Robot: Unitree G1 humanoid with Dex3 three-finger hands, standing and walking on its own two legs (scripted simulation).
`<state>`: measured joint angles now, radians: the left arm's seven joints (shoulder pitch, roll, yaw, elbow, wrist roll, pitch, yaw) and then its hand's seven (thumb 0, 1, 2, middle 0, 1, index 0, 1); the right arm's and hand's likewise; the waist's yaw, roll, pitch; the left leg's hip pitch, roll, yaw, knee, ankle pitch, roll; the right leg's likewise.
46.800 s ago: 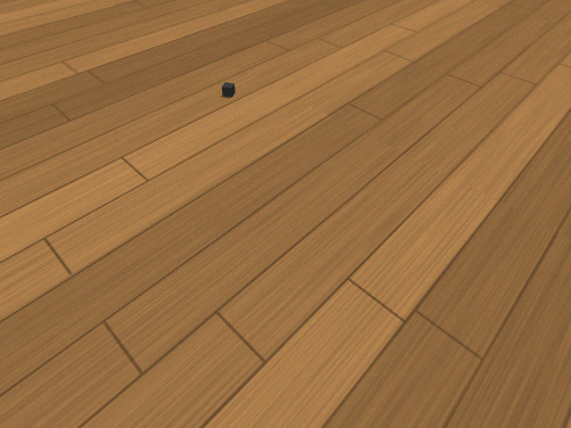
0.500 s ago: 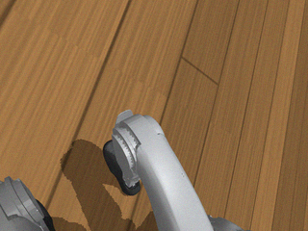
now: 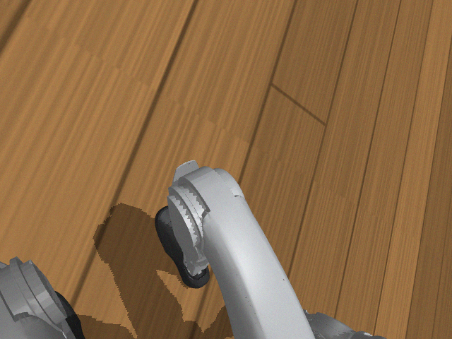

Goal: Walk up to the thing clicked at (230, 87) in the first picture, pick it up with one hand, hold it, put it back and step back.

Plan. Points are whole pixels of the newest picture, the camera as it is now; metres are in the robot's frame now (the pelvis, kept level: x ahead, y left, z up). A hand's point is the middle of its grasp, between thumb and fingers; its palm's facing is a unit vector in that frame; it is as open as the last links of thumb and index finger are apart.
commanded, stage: rest palm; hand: left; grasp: from above
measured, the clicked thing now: out of the picture +0.49 +0.29 -0.29
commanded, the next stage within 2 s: withdraw in 0.82 s
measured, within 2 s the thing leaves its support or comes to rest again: neither
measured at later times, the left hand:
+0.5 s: hand out of the picture +0.49 +0.28 -0.25, palm faces +0.00 -0.49 -0.87, open 14.0 cm
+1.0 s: hand out of the picture +0.49 +0.28 -0.25, palm faces +0.01 -0.48 -0.88, open 13.9 cm
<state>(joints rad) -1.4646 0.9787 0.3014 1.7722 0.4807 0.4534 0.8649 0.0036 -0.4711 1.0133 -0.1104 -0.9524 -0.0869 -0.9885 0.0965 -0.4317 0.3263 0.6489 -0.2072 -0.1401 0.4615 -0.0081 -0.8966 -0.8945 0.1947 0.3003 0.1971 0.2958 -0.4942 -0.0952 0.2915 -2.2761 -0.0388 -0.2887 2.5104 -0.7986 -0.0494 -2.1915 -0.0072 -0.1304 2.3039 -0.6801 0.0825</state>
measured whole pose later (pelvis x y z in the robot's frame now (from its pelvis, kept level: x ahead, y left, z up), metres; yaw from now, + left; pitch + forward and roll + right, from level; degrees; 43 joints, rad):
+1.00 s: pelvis +0.00 +0.00 +0.00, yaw +1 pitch +31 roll -15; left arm -1.47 0.96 0.31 1.78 0.47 0.46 0.87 0.00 -0.45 0.96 -0.08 -0.98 -0.08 -1.00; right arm 0.07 -0.43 0.32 0.67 -0.21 -0.12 0.47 -0.01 -0.89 -0.89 0.19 0.30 0.20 0.30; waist -0.50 -0.08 0.30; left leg -2.27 -0.04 -0.28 2.51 -0.80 -0.05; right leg -2.18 -0.02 -0.13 2.31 -0.68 0.08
